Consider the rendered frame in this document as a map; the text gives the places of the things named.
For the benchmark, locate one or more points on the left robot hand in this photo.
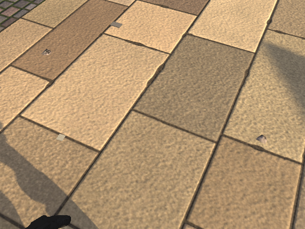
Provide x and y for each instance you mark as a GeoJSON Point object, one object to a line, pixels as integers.
{"type": "Point", "coordinates": [52, 222]}

